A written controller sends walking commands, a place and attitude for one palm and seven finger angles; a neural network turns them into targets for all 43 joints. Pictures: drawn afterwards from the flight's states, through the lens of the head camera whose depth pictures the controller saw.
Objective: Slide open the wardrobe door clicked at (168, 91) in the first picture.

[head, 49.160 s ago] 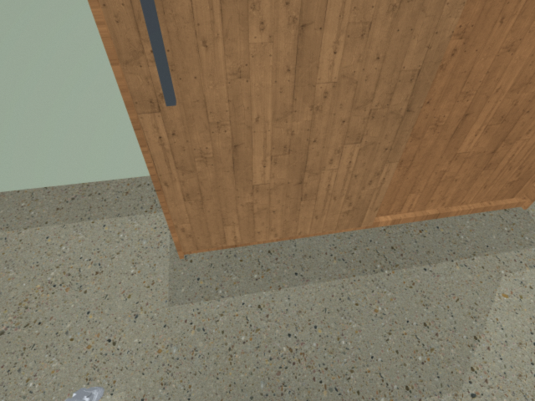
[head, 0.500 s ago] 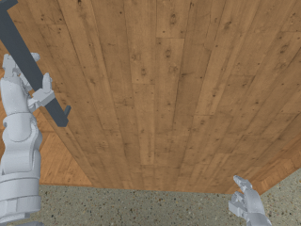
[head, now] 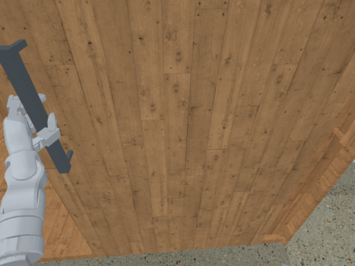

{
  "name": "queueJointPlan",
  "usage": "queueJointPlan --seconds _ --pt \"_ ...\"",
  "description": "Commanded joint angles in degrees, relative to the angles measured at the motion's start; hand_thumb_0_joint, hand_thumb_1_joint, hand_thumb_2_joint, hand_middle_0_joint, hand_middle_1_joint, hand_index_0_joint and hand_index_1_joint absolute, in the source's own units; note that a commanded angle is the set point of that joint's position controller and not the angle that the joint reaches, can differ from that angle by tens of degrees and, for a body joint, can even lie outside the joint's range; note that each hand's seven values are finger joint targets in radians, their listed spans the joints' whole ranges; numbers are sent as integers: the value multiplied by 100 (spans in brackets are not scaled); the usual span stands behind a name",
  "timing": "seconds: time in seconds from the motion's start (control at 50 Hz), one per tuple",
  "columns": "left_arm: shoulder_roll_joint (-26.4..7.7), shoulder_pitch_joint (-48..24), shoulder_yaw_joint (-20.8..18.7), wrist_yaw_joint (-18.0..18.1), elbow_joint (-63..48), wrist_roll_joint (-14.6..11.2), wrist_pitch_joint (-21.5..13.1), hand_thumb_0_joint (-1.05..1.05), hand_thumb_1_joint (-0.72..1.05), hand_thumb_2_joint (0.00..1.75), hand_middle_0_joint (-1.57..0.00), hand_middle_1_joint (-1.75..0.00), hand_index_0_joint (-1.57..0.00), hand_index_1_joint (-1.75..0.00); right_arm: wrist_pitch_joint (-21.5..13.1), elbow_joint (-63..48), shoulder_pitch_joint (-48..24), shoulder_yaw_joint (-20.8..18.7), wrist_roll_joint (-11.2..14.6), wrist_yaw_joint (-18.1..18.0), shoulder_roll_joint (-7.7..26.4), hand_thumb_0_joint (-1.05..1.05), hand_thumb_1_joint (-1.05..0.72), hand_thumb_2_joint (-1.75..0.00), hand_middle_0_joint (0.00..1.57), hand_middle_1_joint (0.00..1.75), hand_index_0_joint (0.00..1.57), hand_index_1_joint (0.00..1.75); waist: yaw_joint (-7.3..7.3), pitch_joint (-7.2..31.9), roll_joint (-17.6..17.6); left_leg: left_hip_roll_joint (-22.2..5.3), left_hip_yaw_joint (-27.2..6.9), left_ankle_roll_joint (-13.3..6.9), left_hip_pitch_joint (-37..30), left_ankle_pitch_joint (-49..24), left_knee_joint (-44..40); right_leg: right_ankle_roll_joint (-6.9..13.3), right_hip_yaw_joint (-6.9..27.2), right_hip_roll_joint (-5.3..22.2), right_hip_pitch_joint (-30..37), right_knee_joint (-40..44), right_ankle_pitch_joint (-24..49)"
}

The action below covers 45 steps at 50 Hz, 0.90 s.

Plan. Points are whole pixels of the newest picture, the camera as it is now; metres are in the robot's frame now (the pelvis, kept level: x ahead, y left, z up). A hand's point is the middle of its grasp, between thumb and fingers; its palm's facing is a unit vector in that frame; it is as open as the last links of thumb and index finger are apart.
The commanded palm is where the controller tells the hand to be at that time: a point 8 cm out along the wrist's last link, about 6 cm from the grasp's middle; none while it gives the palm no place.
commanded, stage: stop walking and hold the door there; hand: left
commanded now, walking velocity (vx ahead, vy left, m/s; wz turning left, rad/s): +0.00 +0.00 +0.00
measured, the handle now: (46, 115) +0.38 +0.32 +0.19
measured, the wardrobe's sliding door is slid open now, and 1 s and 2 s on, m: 0.70 0.70 0.70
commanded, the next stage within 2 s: loosen the grip on the handle in 1.70 s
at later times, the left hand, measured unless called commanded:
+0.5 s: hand (54, 129) +0.34 +0.29 +0.19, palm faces +0.53 -0.84 -0.12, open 7.0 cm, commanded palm +0.30 +0.30 +0.16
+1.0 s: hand (51, 130) +0.34 +0.29 +0.19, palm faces +0.41 -0.91 -0.09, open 6.9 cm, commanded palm +0.31 +0.30 +0.16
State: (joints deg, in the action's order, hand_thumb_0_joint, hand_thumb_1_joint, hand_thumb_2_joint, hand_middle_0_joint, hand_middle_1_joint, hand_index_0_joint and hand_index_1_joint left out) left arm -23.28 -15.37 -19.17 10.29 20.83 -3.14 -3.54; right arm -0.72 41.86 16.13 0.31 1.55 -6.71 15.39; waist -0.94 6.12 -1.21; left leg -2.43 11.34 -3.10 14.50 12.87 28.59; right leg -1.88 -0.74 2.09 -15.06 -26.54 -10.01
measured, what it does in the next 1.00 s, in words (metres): lifts its right foot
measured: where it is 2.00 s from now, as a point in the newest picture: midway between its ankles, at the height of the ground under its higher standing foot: outside the picture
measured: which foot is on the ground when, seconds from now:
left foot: down 0.00-1.00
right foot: down 0.00-0.90, up 0.92-1.00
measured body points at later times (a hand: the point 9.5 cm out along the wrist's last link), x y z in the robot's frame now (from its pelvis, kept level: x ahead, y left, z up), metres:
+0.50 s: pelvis +0.01 +0.00 +0.00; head -0.03 +0.00 +0.45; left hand +0.31 +0.33 +0.19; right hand +0.19 -0.24 -0.08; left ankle +0.04 +0.08 -0.74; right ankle +0.05 -0.14 -0.74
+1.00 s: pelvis -0.03 +0.05 -0.01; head -0.03 +0.06 +0.44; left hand +0.31 +0.34 +0.19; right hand +0.16 -0.20 -0.09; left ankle +0.03 +0.08 -0.74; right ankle -0.01 -0.12 -0.69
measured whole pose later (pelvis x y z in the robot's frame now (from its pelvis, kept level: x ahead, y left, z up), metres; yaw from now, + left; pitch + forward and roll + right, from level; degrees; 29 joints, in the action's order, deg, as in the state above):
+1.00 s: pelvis -0.03 +0.05 -0.01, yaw +2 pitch -3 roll -1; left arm -18.9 -24.5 -10.7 11.3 12.8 -4.0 -0.6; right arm 1.7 37.8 7.5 -0.1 2.3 -5.7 14.6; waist 0.8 -2.1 0.1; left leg 2.0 10.5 -7.3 19.0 13.5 34.0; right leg -1.7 0.9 4.0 -25.5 -57.6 -25.5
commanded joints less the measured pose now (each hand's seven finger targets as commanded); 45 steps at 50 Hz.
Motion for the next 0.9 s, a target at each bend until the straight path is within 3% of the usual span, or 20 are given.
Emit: queueJointPlan --seconds 0.0,0.12,0.16,0.2,0.24,0.28,0.34,0.4,0.44,0.52,0.56,0.6,0.62,0.72,0.76,0.8,0.82,0.84,0.86,0.88 --pt "-1006 -1859 138 -83 -1081 150 -444 0 90 90 -45 -140 -45 -140 -367 -974 -1048 -232 3 -59 749 0 -90 -90 20 30 20 30 167 414 -166 -760 -1082 196 -157 797 -1109 202 174 195 -105 332 -383" --pt "-858 -1897 312 -108 -1148 137 -460 0 90 90 -45 -140 -45 -140 -377 -956 -1069 -243 10 -55 729 0 -90 -90 20 30 20 30 154 493 -165 -742 -997 227 -384 302 -992 195 176 219 -112 288 -32" --pt "-636 -2152 526 -133 -1461 137 -500 0 90 90 -45 -140 -45 -140 -394 -1005 -1119 -202 7 -48 648 0 -90 -90 20 30 20 30 151 594 -212 -779 -1030 245 -465 14 -971 186 134 211 -41 189 128" --pt "-784 -2038 381 -104 -1406 145 -485 0 90 90 -45 -140 -45 -140 -386 -970 -1104 -230 -2 -49 679 0 -90 -90 20 30 20 30 180 651 -275 -796 -996 249 -553 -239 -893 188 151 208 -26 175 266" --pt "-719 -2112 470 -121 -1572 136 -479 0 90 90 -45 -140 -45 -140 -384 -999 -1144 -212 0 -50 661 0 -90 -90 20 30 20 30 164 669 -214 -810 -987 263 -603 -450 -868 163 121 216 -6 146 380" --pt "-498 -2140 649 -136 -1657 125 -476 0 90 90 -45 -140 -45 -140 -387 -1032 -1181 -192 -3 -39 615 0 -90 -90 20 30 20 30 157 652 -275 -819 -1017 279 -593 -501 -882 170 100 193 2 111 356" --pt "-746 -2069 452 -92 -1695 138 -469 0 90 90 -45 -140 -45 -140 -364 -1013 -1195 -207 -12 -50 641 0 -90 -90 20 30 20 30 169 665 -252 -793 -968 272 -583 -547 -808 167 133 240 53 169 494" --pt "-662 -1977 483 -105 -1745 116 -468 0 90 90 -45 -140 -45 -140 -347 -1056 -1232 -199 -9 -39 604 0 -90 -90 20 30 20 30 171 731 -183 -744 -912 286 -607 -636 -684 191 199 289 102 213 655" --pt "-806 -1939 369 -96 -1748 120 -466 0 90 90 -45 -140 -45 -140 -339 -1043 -1226 -208 -4 -43 632 0 -90 -90 20 30 20 30 164 725 -170 -730 -920 293 -578 -630 -677 190 194 307 126 231 669" --pt "-660 -1882 511 -110 -1904 98 -479 0 90 90 -45 -140 -45 -140 -352 -1085 -1275 -199 -8 -51 631 0 -90 -90 20 30 20 30 150 732 -389 -767 -961 288 -642 -727 -734 172 127 257 119 176 570" --pt "-688 -1829 441 -101 -1903 105 -472 0 90 90 -45 -140 -45 -140 -348 -1088 -1265 -199 2 -47 617 0 -90 -90 20 30 20 30 167 725 -257 -773 -957 280 -602 -678 -714 171 136 259 126 176 599" --pt "-674 -1841 485 -90 -1996 101 -482 0 90 90 -45 -140 -45 -140 -317 -1145 -1321 -215 4 -51 629 0 -90 -90 20 30 20 30 182 725 -257 -666 -915 286 -476 -899 -468 230 277 435 214 172 1046" --pt "-930 -1762 273 -54 -1923 96 -472 0 90 90 -45 -140 -45 -140 -289 -1122 -1298 -267 7 -60 708 0 -90 -90 20 30 20 30 168 702 -221 -623 -895 303 -432 -1014 -290 275 395 593 227 185 1376" --pt "-1022 -1956 340 -3 -2110 85 -345 0 90 90 -45 -140 -45 -140 -58 -1227 -1308 -298 63 -45 676 0 -90 -90 20 30 20 30 132 1076 366 -360 -864 428 -310 -1290 610 580 932 1443 347 1 2577" --pt "-1248 -2056 122 29 -2008 92 -283 0 90 90 -45 -140 -45 -140 27 -1238 -1346 -310 88 -27 688 0 -90 -90 20 30 20 30 180 1129 714 -225 -919 469 -109 -742 947 729 1111 1780 410 8 2782" --pt "-1017 -2294 395 -18 -2057 64 -218 0 90 90 -45 -140 -45 -140 71 -1296 -1434 -270 108 6 604 0 -90 -90 20 30 20 30 203 979 1140 -79 -1043 489 151 288 1065 835 1163 2098 382 61 2536" --pt "-1044 -2423 428 -18 -2094 42 -188 0 90 90 -45 -140 -45 -140 76 -1249 -1436 -281 114 2 627 0 -90 -90 20 30 20 30 158 945 1115 -104 -1094 459 59 317 839 778 1066 2132 319 6 2304" --pt "-959 -2590 521 -36 -2173 52 -153 0 90 90 -45 -140 -45 -140 79 -1238 -1432 -263 128 18 609 0 -90 -90 20 30 20 30 127 981 1081 -238 -1170 394 -215 -142 416 608 776 2005 78 -269 1928" --pt "-768 -2679 682 -61 -2223 57 -154 0 90 90 -45 -140 -45 -140 84 -1287 -1517 -252 116 23 663 0 -90 -90 20 30 20 30 100 937 626 -552 -1428 242 -549 -767 -1 334 317 1473 -437 -762 970" --pt "-484 -2847 931 -96 -2405 28 -231 0 90 90 -45 -140 -45 -140 82 -1381 -1636 -227 129 35 738 0 -90 -90 20 30 20 30 110 877 -648 -1170 -2077 -19 -712 -1309 -572 68 -229 644 -938 -1858 -1020"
